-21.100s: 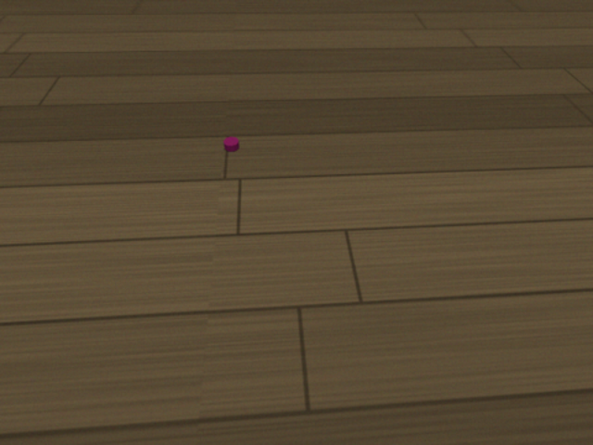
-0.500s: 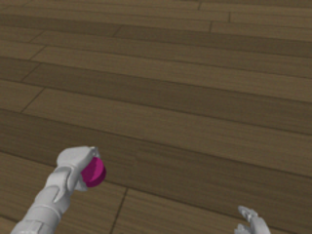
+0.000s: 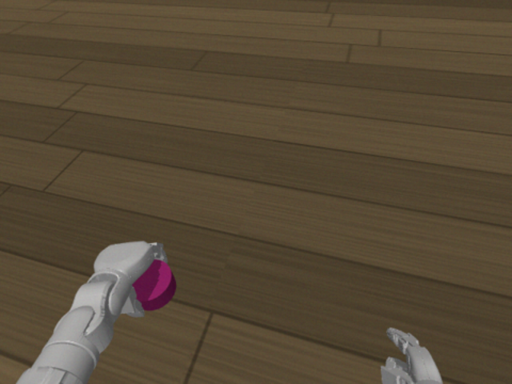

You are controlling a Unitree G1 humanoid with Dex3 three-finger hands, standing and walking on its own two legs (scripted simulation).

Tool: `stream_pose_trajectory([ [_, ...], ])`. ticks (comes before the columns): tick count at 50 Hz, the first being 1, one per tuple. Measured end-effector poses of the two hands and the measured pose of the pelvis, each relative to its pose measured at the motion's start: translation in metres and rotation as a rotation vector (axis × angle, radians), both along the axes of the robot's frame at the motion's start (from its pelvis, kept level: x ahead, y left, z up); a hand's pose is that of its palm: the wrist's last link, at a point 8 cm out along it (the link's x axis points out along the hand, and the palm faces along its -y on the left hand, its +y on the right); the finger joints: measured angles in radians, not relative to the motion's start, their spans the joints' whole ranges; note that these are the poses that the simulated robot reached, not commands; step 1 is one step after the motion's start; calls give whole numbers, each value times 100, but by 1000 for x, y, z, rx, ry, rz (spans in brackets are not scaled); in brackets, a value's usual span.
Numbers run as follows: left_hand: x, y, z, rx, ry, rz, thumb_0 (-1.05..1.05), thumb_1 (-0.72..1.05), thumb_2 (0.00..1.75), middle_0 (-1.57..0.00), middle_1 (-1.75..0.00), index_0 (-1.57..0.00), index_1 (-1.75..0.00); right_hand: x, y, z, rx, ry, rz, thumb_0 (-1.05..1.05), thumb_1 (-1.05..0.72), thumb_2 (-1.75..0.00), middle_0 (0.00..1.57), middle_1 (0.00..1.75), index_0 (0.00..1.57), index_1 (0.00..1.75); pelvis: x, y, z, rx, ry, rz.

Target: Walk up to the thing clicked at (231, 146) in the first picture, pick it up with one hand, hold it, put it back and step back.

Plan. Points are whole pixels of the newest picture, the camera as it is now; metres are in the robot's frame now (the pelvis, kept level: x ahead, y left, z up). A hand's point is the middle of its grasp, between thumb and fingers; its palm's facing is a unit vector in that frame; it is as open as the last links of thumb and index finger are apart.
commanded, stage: hold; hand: left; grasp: from above
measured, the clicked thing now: (151, 284) +0.30 +0.20 -0.05
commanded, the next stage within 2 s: crouch in 0.62 s
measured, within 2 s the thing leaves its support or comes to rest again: neither
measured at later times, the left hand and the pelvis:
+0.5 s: hand (129, 283) +0.29 +0.23 -0.02, palm faces -0.45 -0.05 -0.89, open 10.4 cm; pelvis +0.00 +0.01 +0.00, yaw +0 degrees
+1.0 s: hand (136, 292) +0.29 +0.23 -0.06, palm faces -0.46 -0.05 -0.89, open 10.4 cm; pelvis +0.01 +0.00 +0.00, yaw +1 degrees
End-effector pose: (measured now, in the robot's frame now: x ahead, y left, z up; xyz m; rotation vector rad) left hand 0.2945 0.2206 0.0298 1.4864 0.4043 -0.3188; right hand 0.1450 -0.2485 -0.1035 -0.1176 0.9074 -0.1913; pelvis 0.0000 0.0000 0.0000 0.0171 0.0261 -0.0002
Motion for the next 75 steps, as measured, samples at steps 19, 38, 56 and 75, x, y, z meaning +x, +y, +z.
stream_pose_trajectory([
  [19, 0, 10, 5, 1, 3, -7, -3, 1, 48, -99, -60, -64, -55, 6, 9, 5, 0, -6, 6, 1, -92, -90, 20, 30, 20, 30, 2, 5, 4, -3, -12, -2],
  [38, 14, 10, 5, 7, -2, 5, -2, 1, 47, -99, -60, -64, -55, 5, 8, 2, 4, 30, -7, 1, -92, -90, 20, 30, 20, 30, 10, 6, 6, -6, -7, -2],
  [56, 8, 11, -77, 50, 16, -23, -3, 1, 48, -99, -59, -63, -55, -13, -7, -19, -61, 127, 15, 1, -92, -90, 20, 30, 20, 30, -3, 3, -18, -12, 127, 25],
  [75, 53, 8, -275, 95, -27, -30, -3, 4, 43, -98, -58, -63, -54, -140, -14, -186, -147, 411, -65, 1, -92, -90, 20, 30, 20, 30, -49, 18, -174, -51, 491, 38],
])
